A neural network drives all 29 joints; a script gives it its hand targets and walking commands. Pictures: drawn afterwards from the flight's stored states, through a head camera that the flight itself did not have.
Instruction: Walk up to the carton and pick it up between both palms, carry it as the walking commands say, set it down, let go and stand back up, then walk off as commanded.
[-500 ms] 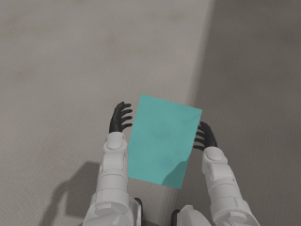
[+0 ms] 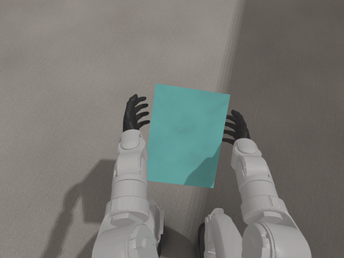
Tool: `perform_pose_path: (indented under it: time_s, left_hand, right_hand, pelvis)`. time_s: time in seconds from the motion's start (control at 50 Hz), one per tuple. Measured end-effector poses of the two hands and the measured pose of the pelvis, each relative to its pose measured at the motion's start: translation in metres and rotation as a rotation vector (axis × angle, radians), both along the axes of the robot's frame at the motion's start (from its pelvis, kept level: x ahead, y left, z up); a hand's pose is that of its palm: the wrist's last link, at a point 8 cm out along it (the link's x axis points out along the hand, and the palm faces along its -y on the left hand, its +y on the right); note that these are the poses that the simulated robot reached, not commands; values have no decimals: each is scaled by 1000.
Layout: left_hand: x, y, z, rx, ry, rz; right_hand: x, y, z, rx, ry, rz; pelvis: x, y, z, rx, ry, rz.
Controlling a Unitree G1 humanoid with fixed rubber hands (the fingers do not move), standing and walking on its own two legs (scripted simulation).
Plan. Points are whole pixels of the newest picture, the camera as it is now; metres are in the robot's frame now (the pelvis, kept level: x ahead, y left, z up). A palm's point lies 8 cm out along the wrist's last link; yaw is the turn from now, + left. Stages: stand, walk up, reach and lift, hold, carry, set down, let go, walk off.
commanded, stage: set down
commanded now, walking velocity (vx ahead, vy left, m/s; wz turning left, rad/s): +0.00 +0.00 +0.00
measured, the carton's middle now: (182, 132) +0.45 +0.02 -0.14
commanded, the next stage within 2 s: none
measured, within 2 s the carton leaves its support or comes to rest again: neither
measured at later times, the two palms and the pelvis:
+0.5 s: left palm (139, 134) +0.43 +0.14 -0.12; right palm (233, 137) +0.44 -0.12 -0.13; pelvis +0.00 +0.00 -0.07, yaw +0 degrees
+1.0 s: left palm (145, 140) +0.44 +0.14 -0.21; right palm (226, 139) +0.46 -0.13 -0.22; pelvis -0.02 -0.01 -0.14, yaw -1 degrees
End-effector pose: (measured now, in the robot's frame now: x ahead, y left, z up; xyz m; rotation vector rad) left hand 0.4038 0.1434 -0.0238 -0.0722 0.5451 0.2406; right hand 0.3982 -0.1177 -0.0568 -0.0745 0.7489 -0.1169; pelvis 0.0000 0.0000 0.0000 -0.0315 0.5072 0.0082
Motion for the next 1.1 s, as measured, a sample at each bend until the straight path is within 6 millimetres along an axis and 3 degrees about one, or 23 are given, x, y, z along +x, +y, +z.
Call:
perform_pose_path:
  time_s: [0.28,0.58,1.1]
  left_hand:
    - [16,-1,-46,-3,38,-15]
    - [26,-1,-112,-9,61,8]
    - [42,-3,-210,11,116,8]
  right_hand:
    - [22,-5,-32,-12,-2,4]
    - [42,-5,-90,-11,-25,3]
    - [70,-9,-179,-7,-38,22]
  pelvis:
    - [-4,7,-38,-7,84,3]
    - [-5,2,-86,-5,183,-2]
    - [-21,-7,-155,16,245,-45]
